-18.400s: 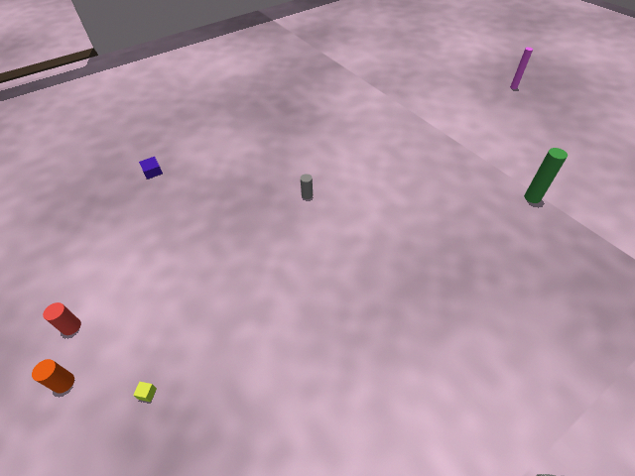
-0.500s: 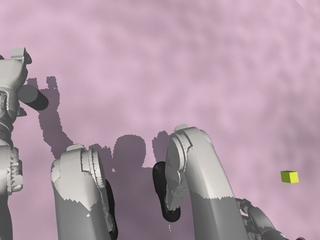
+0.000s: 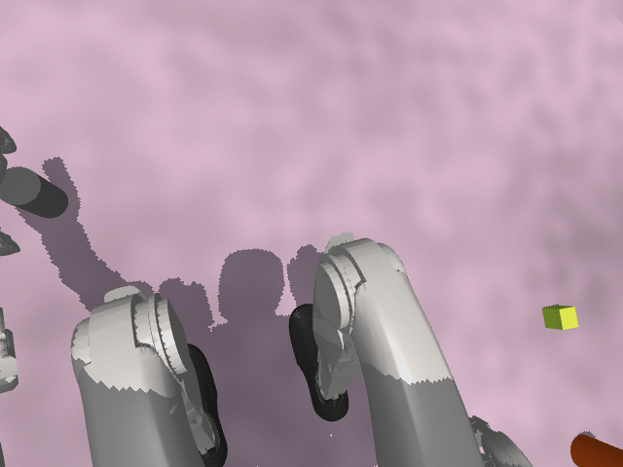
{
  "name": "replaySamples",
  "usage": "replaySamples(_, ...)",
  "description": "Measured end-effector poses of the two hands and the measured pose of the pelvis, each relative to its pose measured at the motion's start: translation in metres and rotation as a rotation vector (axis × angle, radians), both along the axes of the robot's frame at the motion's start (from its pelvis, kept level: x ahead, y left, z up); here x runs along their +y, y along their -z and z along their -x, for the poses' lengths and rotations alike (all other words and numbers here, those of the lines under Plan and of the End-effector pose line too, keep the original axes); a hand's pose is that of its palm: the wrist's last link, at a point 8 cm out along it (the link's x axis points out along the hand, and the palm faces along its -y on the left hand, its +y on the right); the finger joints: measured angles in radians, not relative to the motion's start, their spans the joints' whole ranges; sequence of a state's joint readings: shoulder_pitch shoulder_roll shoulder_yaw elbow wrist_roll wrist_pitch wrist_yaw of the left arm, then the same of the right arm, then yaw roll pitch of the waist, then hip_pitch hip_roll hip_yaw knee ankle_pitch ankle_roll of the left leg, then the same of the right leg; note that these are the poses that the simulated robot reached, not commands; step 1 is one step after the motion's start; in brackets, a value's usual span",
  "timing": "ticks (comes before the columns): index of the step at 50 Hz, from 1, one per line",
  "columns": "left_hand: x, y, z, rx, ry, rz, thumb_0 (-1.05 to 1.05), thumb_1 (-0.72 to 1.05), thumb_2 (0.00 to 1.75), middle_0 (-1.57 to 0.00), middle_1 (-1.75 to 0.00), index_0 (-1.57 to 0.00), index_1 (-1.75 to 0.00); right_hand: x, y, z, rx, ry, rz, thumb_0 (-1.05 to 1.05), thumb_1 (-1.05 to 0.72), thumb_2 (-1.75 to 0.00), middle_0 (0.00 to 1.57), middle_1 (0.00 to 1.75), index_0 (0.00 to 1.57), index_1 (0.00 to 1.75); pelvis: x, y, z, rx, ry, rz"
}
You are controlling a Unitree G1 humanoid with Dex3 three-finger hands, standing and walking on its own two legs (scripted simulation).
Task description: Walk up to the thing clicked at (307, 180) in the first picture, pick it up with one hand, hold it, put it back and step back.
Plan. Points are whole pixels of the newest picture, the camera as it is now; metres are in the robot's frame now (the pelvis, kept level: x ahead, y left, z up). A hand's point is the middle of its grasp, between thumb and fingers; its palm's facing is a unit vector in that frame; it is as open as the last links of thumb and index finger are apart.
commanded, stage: close in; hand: left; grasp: from above
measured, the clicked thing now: (35, 194) +0.48 +0.30 -0.28
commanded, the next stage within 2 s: rest palm in 0.08 s
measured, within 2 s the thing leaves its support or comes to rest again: neither
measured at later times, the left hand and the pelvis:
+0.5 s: hand (10, 186) +0.47 +0.31 -0.21, palm faces -0.46 -0.11 -0.88, open 14.3 cm; pelvis +0.00 +0.00 -0.02, yaw -1 degrees
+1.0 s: hand (19, 188) +0.48 +0.31 -0.25, palm faces -0.45 -0.13 -0.88, open 14.0 cm; pelvis +0.01 +0.01 -0.03, yaw -4 degrees
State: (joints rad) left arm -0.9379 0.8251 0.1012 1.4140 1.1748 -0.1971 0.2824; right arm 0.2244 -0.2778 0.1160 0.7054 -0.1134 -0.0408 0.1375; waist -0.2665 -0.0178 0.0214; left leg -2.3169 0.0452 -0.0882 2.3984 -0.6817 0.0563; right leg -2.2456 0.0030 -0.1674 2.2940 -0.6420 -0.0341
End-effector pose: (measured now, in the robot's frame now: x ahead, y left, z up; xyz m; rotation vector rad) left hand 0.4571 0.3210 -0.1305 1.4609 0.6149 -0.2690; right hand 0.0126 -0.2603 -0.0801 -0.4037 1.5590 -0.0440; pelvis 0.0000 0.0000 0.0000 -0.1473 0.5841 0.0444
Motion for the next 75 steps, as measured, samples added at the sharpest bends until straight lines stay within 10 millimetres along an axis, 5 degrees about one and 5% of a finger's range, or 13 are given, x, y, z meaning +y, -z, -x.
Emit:
replaySamples(6,0.007,0.003,0.008,-0.079,0.081,0.017,0.00,-0.52,0.96,-0.08,-1.04,-0.10,-1.03,-0.004,0.005,-0.031,-0.031,-0.080,0.031,0.00,-0.92,-0.90,0.20,0.30,0.20,0.30,0.003,0.006,-0.001,-0.002,-0.009,0.009)
replaySamples(16,-0.010,0.007,-0.016,-0.119,0.069,0.004,0.00,-0.55,1.02,-0.08,-1.00,-0.08,-1.01,-0.003,0.001,-0.074,-0.164,-0.157,0.042,0.00,-0.91,-0.90,0.20,0.30,0.20,0.30,0.007,0.007,-0.005,0.006,-0.010,0.020)
replaySamples(36,-0.012,0.051,-0.025,-0.075,0.037,0.026,0.00,-0.54,1.00,-0.07,-0.99,-0.07,-1.00,0.009,0.000,0.014,0.042,-0.066,0.009,0.00,-0.91,-0.90,0.20,0.30,0.20,0.30,0.004,0.024,-0.004,-0.032,0.022,0.042)
replaySamples(56,-0.007,0.060,-0.027,-0.090,0.010,0.027,0.00,-0.51,1.08,-0.10,-1.00,-0.09,-1.03,0.012,-0.002,-0.019,-0.065,-0.174,0.001,0.00,-0.91,-0.90,0.20,0.30,0.20,0.30,0.007,0.029,-0.004,-0.059,0.029,0.066)
replaySamples(75,-0.006,0.063,-0.028,-0.093,0.009,0.019,0.01,-0.42,1.03,-0.17,-1.05,-0.18,-1.05,0.018,-0.003,-0.016,-0.059,-0.207,-0.027,0.00,-0.91,-0.90,0.20,0.30,0.20,0.30,0.007,0.029,-0.003,-0.072,0.038,0.077)
